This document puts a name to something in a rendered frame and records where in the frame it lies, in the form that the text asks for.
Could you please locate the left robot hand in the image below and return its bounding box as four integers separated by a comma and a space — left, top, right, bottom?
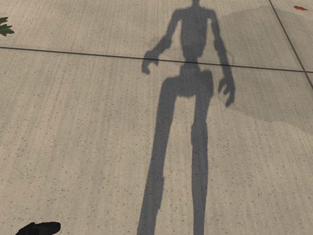
16, 221, 61, 235

